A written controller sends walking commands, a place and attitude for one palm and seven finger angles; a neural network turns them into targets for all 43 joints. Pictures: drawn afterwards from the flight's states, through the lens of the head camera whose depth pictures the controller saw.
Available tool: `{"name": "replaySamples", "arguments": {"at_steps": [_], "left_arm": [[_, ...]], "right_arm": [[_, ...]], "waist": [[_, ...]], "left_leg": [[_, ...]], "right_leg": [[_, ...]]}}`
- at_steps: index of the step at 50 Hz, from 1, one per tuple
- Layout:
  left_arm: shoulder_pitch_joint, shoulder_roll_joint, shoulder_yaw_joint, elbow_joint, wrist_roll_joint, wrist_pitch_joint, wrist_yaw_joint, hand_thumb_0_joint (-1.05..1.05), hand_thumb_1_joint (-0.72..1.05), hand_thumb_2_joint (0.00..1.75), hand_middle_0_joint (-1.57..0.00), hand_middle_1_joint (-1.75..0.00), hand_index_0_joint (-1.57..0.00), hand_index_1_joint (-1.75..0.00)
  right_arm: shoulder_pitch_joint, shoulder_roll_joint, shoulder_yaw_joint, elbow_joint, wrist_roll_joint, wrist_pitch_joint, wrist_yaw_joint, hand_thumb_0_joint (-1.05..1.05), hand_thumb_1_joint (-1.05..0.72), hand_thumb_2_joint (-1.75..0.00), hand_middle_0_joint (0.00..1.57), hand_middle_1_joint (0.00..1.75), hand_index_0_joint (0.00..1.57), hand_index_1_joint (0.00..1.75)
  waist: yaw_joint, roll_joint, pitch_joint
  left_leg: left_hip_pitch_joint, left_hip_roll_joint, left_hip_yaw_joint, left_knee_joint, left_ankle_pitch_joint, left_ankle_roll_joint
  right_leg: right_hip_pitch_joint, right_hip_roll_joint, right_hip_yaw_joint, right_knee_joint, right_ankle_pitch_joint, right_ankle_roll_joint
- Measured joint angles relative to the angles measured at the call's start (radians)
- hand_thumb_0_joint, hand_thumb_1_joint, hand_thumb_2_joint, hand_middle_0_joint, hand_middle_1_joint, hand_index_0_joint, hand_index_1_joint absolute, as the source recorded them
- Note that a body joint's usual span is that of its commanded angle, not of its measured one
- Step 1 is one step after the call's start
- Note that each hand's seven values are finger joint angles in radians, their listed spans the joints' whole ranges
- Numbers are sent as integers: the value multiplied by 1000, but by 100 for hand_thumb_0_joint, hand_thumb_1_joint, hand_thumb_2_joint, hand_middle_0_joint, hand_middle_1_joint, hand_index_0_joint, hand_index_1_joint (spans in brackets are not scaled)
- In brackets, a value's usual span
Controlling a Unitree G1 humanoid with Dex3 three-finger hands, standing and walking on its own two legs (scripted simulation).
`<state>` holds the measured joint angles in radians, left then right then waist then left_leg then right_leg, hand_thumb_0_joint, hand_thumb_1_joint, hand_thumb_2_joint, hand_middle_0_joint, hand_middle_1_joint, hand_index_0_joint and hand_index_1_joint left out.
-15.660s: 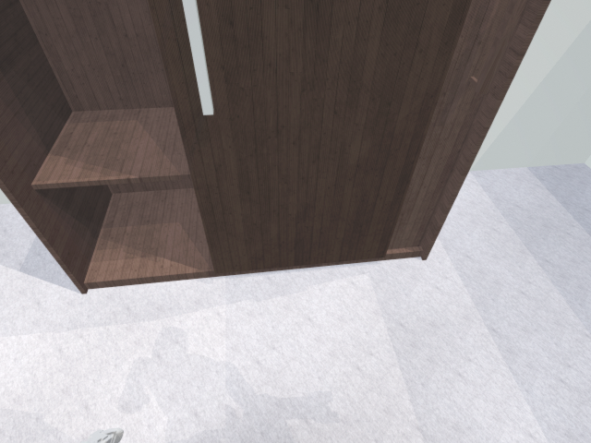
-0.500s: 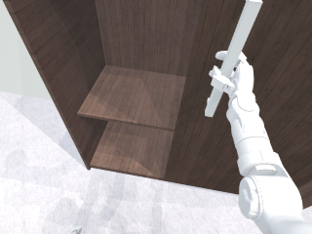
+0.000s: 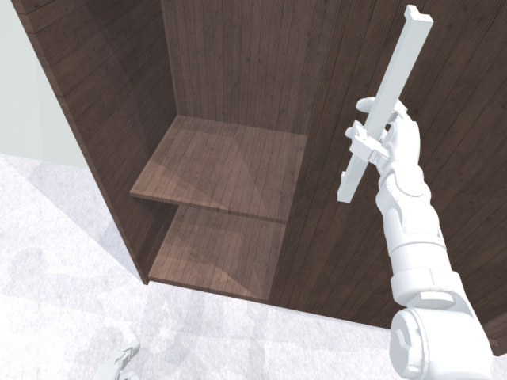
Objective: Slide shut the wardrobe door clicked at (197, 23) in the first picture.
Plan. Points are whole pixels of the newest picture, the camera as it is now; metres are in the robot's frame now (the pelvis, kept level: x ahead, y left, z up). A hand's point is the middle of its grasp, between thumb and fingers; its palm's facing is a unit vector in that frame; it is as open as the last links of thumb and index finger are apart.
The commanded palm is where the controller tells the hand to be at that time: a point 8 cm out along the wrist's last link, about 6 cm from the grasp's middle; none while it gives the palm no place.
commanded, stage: grip the handle and tug to test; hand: right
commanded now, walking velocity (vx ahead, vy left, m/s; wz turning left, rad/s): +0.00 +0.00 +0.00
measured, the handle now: (371, 121) +0.49 -0.13 +0.19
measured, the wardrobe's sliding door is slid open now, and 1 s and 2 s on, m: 0.50 0.50 0.49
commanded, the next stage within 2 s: tug the door sideways, standing still in 0.24 s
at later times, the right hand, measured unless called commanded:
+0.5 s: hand (359, 141) +0.44 -0.10 +0.19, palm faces +0.07 +1.00 +0.03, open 5.8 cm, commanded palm +0.42 -0.14 +0.18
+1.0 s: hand (355, 142) +0.44 -0.10 +0.18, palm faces +0.14 +0.99 -0.04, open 6.0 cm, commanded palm +0.42 -0.09 +0.18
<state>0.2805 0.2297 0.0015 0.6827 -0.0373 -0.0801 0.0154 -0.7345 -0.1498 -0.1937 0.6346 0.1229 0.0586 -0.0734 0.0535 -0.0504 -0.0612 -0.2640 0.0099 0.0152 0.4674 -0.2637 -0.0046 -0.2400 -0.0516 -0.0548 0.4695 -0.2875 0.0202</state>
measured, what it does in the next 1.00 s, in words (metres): stands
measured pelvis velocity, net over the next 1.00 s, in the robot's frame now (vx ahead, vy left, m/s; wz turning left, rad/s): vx -0.01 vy -0.01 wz -0.06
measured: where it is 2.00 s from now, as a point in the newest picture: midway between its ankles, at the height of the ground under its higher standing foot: outside the picture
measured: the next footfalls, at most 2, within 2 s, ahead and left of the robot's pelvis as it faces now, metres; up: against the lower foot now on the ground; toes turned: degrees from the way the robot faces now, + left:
left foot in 1.90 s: +0.14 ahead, +0.23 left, +0.00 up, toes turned -11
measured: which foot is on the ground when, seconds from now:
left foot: down 0.00-1.00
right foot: down 0.00-1.00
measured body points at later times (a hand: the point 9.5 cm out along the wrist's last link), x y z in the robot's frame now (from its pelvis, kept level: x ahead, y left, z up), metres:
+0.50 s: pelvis +0.02 +0.00 +0.00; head +0.03 +0.01 +0.45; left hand +0.16 +0.24 -0.11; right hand +0.43 -0.15 +0.19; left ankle -0.02 +0.12 -0.74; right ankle -0.03 -0.13 -0.74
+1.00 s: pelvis -0.01 -0.01 +0.00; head +0.01 +0.01 +0.45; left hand +0.09 +0.21 -0.14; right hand +0.43 -0.15 +0.19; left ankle -0.02 +0.12 -0.74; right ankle -0.03 -0.13 -0.74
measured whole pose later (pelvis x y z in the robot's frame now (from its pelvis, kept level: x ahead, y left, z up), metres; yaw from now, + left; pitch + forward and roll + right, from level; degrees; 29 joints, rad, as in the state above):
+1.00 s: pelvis -0.01 -0.01 +0.00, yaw -4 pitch +4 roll +0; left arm 0.31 0.20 0.01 0.78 -0.02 -0.13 0.00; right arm -0.87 -0.07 -0.02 0.73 0.12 0.06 -0.24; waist 0.00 -0.05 -0.04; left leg -0.29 0.05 0.07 0.50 -0.28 -0.02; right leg -0.30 -0.02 0.00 0.53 -0.29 0.01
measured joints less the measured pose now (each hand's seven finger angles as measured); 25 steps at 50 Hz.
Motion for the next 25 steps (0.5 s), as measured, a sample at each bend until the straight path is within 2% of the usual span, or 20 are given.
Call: {"name": "replaySamples", "arguments": {"at_steps": [18,21,25], "left_arm": [[-10,-9,0,-51,-4,51,-10,1,91,90,-20,-30,-20,-30],[-16,-8,2,-49,-3,49,-7,1,91,90,-20,-30,-20,-30],[-31,-2,9,-16,3,44,3,1,91,90,-20,-30,-20,-30]], "right_arm": [[194,9,7,-315,23,124,-2,3,-72,-75,32,140,35,140],[196,20,27,-340,21,147,-12,3,-72,-75,32,140,35,139],[127,55,70,-301,6,174,-44,3,-70,-79,34,140,37,140]], "waist": [[6,-2,-6],[-3,-2,-5],[-29,-3,1]], "left_leg": [[53,-4,-24,-47,-4,-2],[61,-3,-15,-49,-10,-3],[56,2,19,-35,-23,-3]], "right_leg": [[58,-2,-24,-38,-3,-4],[59,-1,-14,-33,-9,-4],[39,2,20,-15,-25,0]]}}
